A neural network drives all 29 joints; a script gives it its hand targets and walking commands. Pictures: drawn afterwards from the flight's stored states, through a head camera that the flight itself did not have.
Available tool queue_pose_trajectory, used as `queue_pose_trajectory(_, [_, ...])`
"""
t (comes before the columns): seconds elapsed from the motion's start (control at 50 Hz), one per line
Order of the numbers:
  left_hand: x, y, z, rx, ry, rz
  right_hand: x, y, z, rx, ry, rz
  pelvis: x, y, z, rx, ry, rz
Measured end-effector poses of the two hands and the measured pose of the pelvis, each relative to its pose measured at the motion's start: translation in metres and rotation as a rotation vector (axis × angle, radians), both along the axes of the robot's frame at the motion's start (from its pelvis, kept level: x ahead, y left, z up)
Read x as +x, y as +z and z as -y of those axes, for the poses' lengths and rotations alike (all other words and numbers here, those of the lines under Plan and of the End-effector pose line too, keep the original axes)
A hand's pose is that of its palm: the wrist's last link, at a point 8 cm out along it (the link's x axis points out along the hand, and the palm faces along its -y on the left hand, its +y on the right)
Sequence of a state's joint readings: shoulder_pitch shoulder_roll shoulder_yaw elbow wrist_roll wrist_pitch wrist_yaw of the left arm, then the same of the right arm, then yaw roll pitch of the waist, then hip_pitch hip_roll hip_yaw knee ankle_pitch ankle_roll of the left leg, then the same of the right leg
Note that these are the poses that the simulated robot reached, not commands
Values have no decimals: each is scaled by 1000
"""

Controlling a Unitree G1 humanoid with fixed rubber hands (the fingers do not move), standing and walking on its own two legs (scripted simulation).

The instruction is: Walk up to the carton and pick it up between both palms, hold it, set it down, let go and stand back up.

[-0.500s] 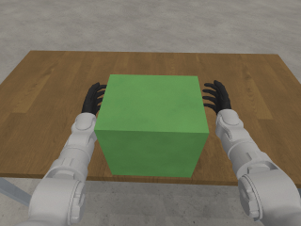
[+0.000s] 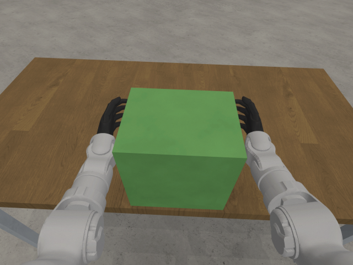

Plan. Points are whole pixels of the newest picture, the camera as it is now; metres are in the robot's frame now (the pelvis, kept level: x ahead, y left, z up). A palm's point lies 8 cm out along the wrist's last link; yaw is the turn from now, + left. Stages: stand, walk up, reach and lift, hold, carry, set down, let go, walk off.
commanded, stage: reach and lift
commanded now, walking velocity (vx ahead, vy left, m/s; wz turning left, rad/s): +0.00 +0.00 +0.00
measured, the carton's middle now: (179, 151) +0.40 +0.01 +0.03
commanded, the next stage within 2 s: none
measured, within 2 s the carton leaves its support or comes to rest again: leaves its support in 1.90 s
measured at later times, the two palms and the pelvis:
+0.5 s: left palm (107, 134) +0.40 +0.18 +0.09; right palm (253, 134) +0.40 -0.16 +0.10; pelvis +0.00 +0.01 +0.00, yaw +0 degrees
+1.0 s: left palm (107, 134) +0.40 +0.18 +0.09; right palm (253, 134) +0.40 -0.16 +0.10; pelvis +0.00 +0.01 +0.00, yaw +0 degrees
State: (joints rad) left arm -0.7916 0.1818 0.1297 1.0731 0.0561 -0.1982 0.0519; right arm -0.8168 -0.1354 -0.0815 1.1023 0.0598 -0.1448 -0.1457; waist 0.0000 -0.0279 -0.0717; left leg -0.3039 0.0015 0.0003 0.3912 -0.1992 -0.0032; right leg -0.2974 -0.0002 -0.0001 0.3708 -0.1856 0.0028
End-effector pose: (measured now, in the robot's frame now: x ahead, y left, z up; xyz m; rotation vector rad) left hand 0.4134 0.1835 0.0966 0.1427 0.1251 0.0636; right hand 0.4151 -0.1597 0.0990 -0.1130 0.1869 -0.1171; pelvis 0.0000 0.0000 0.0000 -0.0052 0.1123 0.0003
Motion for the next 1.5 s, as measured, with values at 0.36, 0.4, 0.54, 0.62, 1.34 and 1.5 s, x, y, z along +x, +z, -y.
queue_pose_trajectory(0.36, [-12,-2,2,-28,-1,-8,-12,0,-2,-32,-40,16,-1,1,-7,-9,0,14])
queue_pose_trajectory(0.4, [-12,-2,2,-30,0,-8,-13,0,-2,-31,-41,17,-2,1,-7,-10,0,14])
queue_pose_trajectory(0.54, [-12,-2,2,-27,0,-9,-13,0,-2,-28,-41,17,-2,1,-8,-10,0,14])
queue_pose_trajectory(0.62, [-12,-2,2,-27,1,-10,-13,0,-2,-27,-40,17,-2,1,-8,-10,0,14])
queue_pose_trajectory(1.34, [-12,-3,2,-46,7,-18,-13,-1,-2,-4,-46,15,-2,1,-8,-10,0,14])
queue_pose_trajectory(1.5, [-13,-4,3,-61,12,-20,-14,-2,-1,16,-49,14,-2,1,-8,-10,0,14])
